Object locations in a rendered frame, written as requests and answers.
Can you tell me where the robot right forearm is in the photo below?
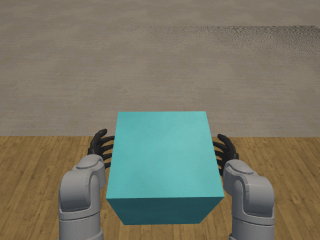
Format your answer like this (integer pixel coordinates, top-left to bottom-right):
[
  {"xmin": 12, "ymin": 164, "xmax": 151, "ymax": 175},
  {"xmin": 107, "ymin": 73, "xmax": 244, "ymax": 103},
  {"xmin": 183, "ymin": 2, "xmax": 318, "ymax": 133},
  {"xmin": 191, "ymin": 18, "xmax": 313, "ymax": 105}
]
[{"xmin": 222, "ymin": 159, "xmax": 275, "ymax": 240}]

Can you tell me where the right robot hand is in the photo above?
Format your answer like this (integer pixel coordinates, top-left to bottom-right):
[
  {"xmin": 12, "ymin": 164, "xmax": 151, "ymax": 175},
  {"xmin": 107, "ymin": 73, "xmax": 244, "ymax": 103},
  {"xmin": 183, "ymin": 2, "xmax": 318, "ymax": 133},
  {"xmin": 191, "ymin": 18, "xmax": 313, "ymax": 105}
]
[{"xmin": 212, "ymin": 134, "xmax": 239, "ymax": 177}]

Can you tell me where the left robot hand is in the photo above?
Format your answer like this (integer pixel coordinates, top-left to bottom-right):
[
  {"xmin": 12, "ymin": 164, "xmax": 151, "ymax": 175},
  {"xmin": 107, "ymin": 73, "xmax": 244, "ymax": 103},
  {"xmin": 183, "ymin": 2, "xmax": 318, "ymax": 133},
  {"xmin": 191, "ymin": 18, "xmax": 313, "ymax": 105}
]
[{"xmin": 87, "ymin": 128, "xmax": 115, "ymax": 169}]

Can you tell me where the robot left forearm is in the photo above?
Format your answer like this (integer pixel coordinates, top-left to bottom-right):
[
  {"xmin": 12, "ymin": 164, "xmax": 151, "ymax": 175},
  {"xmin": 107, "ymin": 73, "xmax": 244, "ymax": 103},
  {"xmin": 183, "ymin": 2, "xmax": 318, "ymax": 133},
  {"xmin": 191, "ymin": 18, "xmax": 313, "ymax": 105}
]
[{"xmin": 57, "ymin": 154, "xmax": 107, "ymax": 240}]

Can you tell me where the carton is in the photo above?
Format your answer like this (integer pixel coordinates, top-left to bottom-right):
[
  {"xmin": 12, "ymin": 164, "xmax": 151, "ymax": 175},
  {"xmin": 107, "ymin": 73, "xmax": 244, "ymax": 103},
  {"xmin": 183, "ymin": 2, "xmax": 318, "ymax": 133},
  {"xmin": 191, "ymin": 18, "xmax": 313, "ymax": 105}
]
[{"xmin": 106, "ymin": 111, "xmax": 225, "ymax": 225}]

